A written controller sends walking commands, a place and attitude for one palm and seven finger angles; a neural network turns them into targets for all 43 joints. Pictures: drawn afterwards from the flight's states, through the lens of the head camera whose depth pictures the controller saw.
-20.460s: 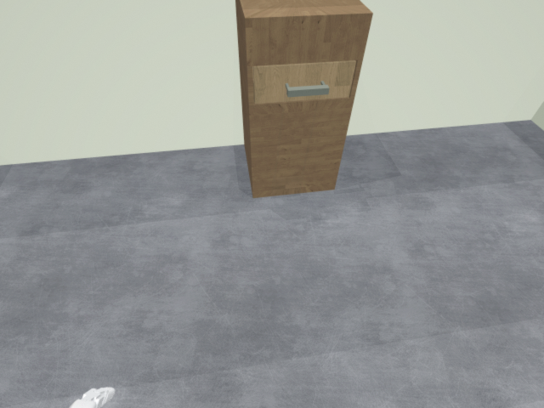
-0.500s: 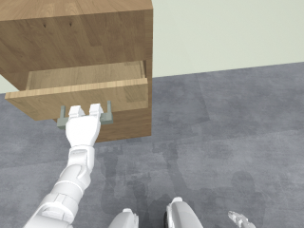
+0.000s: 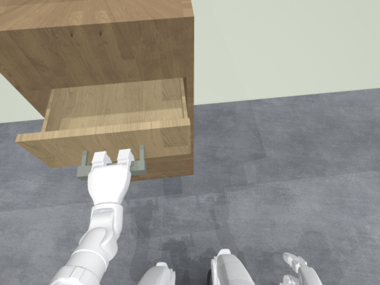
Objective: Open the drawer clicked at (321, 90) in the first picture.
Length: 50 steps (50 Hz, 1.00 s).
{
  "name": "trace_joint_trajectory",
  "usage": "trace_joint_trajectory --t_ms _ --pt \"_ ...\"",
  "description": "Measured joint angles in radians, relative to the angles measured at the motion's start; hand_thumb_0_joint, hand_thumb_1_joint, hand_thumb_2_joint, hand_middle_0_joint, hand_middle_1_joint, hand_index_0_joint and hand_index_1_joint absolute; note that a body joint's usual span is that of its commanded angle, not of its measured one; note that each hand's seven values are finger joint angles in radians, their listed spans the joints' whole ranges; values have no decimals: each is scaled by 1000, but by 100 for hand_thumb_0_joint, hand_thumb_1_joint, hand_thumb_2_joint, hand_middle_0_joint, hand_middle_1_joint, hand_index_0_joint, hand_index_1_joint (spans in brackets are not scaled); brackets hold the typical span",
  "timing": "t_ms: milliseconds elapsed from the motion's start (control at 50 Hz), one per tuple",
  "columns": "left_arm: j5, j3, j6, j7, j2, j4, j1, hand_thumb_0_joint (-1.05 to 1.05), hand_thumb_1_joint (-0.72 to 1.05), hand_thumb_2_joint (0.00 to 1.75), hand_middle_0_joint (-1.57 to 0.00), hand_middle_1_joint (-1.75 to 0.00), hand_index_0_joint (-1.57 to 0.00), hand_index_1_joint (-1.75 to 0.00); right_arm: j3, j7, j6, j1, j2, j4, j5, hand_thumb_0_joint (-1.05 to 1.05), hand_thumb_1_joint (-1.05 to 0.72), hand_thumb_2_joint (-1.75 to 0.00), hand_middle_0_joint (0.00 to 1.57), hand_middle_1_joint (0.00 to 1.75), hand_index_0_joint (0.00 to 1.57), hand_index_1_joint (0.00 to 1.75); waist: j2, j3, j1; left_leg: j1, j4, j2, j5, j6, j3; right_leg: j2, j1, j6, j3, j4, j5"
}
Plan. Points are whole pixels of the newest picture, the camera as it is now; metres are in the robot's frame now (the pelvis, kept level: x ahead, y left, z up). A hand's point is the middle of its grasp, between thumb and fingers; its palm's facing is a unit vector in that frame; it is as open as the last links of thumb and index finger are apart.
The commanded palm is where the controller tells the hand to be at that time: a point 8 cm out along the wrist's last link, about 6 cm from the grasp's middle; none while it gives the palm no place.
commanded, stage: pull the drawer open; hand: left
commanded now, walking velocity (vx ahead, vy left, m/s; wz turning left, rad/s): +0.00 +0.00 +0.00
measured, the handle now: (113, 161) +0.40 +0.20 -0.06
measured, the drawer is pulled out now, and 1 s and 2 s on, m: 0.14 0.26 0.30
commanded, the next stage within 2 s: open the thumb to release the handle in 1.92 s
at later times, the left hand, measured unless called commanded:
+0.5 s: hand (117, 213) +0.28 +0.17 -0.08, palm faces -0.04 -0.05 -1.00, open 6.4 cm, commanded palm +0.23 +0.18 -0.03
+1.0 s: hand (116, 238) +0.22 +0.17 -0.08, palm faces -0.05 -0.07 -1.00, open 6.4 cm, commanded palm +0.18 +0.17 -0.03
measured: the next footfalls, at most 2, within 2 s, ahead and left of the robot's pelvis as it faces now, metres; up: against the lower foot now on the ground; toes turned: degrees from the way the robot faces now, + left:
none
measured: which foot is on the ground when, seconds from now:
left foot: down 0.00-1.00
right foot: down 0.00-1.00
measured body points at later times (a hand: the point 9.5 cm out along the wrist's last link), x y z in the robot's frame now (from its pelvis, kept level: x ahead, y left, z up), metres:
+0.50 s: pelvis -0.01 -0.01 +0.00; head +0.09 -0.03 +0.43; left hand +0.28 +0.17 -0.03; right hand +0.16 -0.25 -0.14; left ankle -0.04 +0.10 -0.65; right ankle +0.03 -0.10 -0.65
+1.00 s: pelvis -0.01 -0.02 -0.01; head +0.09 -0.05 +0.43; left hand +0.22 +0.17 -0.02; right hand +0.20 -0.25 -0.14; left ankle -0.04 +0.10 -0.65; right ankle +0.03 -0.10 -0.65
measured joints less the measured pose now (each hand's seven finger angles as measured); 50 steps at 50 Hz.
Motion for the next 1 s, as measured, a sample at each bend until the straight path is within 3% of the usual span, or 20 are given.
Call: trace_joint_trajectory --t_ms 440,700,1000 --pt "12 -26 -8 31 -19 -113 168 2 66 76 -28 -131 -33 -128 1 -18 -14 -33 -6 -9 1 0 -91 -90 20 30 20 30 -8 3 28 16 12 -4 5 -16 2 -4 5 -17 0 34 -5" --pt "8 -26 -3 17 -18 -222 296 2 67 74 -27 -129 -33 -127 11 -20 -16 -56 0 -43 5 0 -91 -90 20 30 20 30 -13 -5 28 29 14 0 -3 -24 7 1 9 -26 5 48 -15" --pt "34 -36 -40 34 -28 -340 442 2 67 74 -26 -130 -34 -126 20 -25 -23 -81 -2 -59 -6 1 -91 -90 20 30 20 30 -16 -9 53 20 46 -4 -24 -28 6 -2 -5 -31 3 89 -40"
